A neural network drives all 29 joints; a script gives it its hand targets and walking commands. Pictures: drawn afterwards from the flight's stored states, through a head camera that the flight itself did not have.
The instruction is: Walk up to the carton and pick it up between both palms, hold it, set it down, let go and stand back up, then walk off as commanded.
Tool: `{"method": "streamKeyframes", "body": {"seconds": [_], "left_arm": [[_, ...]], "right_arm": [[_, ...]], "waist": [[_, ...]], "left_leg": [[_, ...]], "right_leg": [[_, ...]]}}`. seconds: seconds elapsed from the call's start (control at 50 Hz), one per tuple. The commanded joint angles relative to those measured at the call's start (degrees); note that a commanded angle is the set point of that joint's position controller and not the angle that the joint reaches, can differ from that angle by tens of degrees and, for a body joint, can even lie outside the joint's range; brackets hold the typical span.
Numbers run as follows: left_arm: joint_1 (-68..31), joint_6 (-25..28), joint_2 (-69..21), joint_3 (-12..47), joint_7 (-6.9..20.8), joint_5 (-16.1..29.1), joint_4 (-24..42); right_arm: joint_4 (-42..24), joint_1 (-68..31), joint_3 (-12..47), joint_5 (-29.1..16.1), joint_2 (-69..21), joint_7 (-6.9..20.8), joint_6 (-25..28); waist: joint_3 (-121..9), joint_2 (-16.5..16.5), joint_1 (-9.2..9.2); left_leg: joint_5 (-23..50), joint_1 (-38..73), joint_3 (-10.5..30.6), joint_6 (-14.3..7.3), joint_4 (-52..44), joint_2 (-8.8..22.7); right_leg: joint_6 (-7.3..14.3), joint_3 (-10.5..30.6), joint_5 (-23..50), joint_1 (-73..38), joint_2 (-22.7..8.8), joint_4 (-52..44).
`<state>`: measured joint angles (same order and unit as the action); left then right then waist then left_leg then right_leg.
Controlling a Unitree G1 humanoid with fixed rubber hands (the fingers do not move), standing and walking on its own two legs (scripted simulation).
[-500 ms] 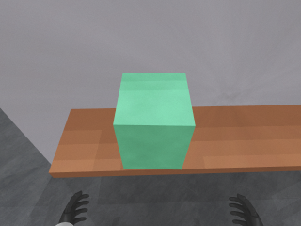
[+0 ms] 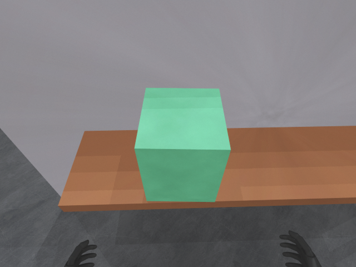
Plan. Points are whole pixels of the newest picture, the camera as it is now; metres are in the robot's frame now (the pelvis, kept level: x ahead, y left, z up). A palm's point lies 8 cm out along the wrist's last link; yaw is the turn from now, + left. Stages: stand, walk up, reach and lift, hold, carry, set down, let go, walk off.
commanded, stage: stand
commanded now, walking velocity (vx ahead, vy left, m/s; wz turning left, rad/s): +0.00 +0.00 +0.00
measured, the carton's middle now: (181, 146) +0.42 +0.01 +0.00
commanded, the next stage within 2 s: walk off in 1.46 s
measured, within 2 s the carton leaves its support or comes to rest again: neither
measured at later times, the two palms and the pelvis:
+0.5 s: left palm out of the picture +0.11 +0.27 -0.10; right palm out of the picture +0.12 -0.27 -0.09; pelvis +0.00 +0.00 +0.00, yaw +0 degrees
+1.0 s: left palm out of the picture +0.09 +0.27 -0.11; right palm out of the picture +0.11 -0.27 -0.09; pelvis +0.00 +0.00 +0.00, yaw +0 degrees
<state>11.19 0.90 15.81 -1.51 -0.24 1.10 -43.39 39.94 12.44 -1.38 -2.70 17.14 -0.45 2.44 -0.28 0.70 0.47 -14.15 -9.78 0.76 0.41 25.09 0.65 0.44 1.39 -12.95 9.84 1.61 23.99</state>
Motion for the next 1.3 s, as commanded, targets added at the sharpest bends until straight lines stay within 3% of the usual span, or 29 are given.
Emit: {"method": "streamKeyframes", "body": {"seconds": [0.0,0.74,0.78,0.9,1.28], "left_arm": [[-3.05,2.29,14.31,-3.11,0.17,-3.71,1.2],[-4.41,2.32,14.79,-2.42,-0.03,-2.9,-5.52],[-4.26,2.39,14.58,-2.34,-0.01,-2.84,-5.87],[-4.64,2.19,14.83,-2.23,-0.09,-2.86,-6.65],[-4.89,2.12,14.91,-2.08,-0.02,-2.63,-8.74]], "right_arm": [[-1.31,-0.46,-3.37,5.1,13.39,-0.16,0.76],[4.69,-1.97,-3.1,4.45,13.73,-0.32,0.59],[5.0,-2.39,-2.91,4.52,13.29,-0.37,0.62],[5.65,-2.55,-2.91,4.51,13.6,-0.31,0.52],[7.83,-2.24,-2.86,4.49,13.65,-0.23,0.48]], "waist": [[-2.26,-1.9,-0.23],[-1.92,-1.77,-0.28],[-1.56,-0.69,-0.08],[-0.92,-2.21,-0.34],[1.41,-1.4,-0.35]], "left_leg": [[9.47,-0.19,5.04,-2.8,-2.35,4.8],[14.32,2.68,5.33,-2.9,-4.3,5.89],[13.76,2.66,5.64,-3.03,-4.58,6.1],[12.17,2.24,5.43,-2.99,-5.42,5.84],[7.3,1.41,6.25,-2.99,-7.01,6.11]], "right_leg": [[1.6,5.27,9.36,-0.61,-6.27,-2.02],[1.83,5.48,13.86,-1.38,-7.39,-3.21],[1.9,5.41,13.18,-1.09,-7.34,-3.45],[1.93,5.78,11.84,-1.15,-7.35,-4.18],[1.96,6.32,6.65,0.75,-7.27,-5.73]]}}
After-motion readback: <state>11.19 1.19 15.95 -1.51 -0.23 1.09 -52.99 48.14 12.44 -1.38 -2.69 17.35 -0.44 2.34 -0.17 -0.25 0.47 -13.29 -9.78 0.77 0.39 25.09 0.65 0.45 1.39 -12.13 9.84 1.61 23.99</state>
